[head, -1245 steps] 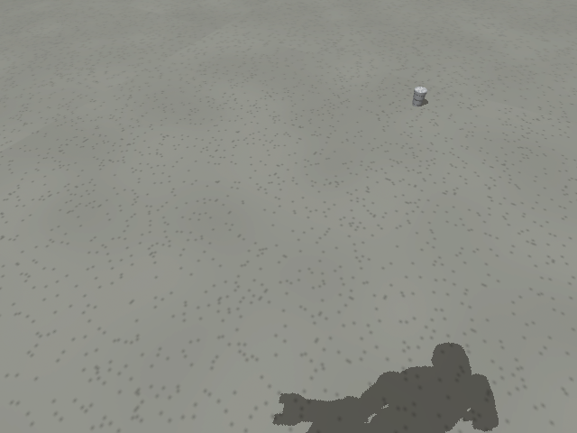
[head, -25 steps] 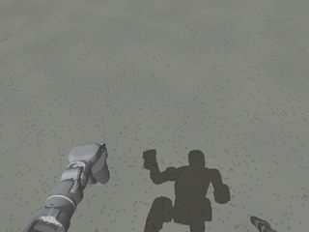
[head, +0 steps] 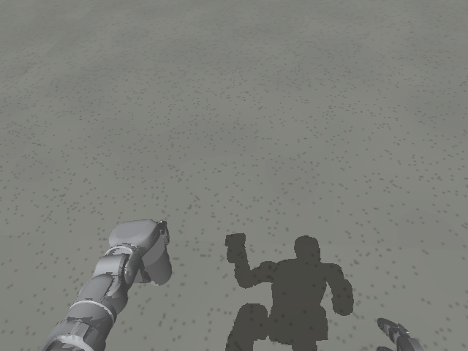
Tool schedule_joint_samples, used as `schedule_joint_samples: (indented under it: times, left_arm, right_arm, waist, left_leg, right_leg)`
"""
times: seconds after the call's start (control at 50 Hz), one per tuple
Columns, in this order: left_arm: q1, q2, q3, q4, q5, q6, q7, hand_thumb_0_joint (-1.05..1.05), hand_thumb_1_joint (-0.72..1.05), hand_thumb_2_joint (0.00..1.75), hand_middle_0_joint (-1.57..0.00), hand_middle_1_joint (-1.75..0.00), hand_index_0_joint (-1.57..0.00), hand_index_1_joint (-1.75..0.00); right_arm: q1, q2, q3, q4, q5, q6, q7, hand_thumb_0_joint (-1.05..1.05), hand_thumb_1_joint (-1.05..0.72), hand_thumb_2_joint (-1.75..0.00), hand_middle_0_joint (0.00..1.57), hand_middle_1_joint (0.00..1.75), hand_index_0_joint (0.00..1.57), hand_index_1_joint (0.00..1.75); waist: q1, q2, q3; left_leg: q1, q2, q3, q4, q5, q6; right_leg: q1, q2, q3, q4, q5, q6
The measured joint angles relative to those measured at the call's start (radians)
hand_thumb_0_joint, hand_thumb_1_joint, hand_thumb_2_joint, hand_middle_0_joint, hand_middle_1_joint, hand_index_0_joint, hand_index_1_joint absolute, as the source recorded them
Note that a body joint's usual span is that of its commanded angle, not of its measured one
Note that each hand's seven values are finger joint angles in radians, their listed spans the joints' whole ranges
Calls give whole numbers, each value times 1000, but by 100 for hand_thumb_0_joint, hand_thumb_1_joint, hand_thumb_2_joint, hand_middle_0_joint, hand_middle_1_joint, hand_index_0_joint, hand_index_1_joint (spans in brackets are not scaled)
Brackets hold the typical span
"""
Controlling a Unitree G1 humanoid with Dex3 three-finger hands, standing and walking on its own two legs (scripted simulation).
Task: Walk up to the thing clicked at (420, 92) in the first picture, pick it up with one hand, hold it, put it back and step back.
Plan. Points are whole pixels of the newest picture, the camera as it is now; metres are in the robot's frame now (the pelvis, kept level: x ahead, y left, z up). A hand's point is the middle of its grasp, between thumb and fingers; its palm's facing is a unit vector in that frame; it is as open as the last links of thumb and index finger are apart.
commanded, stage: hold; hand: left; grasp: from above
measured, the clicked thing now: (153, 262) +0.31 +0.21 -0.09
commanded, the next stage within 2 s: crouch in 1.06 s
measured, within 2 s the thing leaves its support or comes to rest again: neither
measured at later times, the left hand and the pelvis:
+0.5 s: hand (139, 258) +0.29 +0.22 -0.03, palm faces -0.44 -0.06 -0.90, open 9.9 cm; pelvis -0.01 +0.00 +0.01, yaw +0 degrees
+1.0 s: hand (138, 254) +0.29 +0.22 -0.03, palm faces -0.44 -0.06 -0.90, open 9.9 cm; pelvis +0.00 +0.00 +0.01, yaw +0 degrees
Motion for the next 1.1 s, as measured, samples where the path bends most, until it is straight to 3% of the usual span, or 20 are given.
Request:
schedule_joint_samples:
  times: [0.78, 1.0, 1.1]
  left_arm:
    - [25, 13, -10, -79, -17, -4, -79, -1, -3, 69, -70, -88, -58, -85]
    - [6, 11, -7, -65, -3, -10, -46, -1, -5, 71, -70, -89, -59, -85]
    - [-2, 16, 0, -55, -13, 0, -53, -1, -5, 72, -69, -89, -58, -85]
  right_arm:
    - [-36, 9, 23, -22, 18, 9, -20, 1, -91, -90, 20, 30, 20, 30]
    - [-35, 8, 17, -5, 16, 15, -21, 1, -91, -90, 20, 30, 20, 30]
    - [-29, 9, 13, -4, 18, 20, -20, 1, -91, -90, 20, 30, 20, 30]
  waist:
    - [17, 4, 27]
    - [23, 3, 34]
    - [19, 4, 28]
  left_leg:
    - [98, -5, 8, -98, 46, 3]
    - [99, -6, 4, -107, 48, 2]
    - [104, -6, 6, -113, 48, 2]
  right_leg:
    - [91, -5, 6, -88, 43, 1]
    - [95, -6, 2, -99, 45, 1]
    - [99, -5, 3, -106, 46, 0]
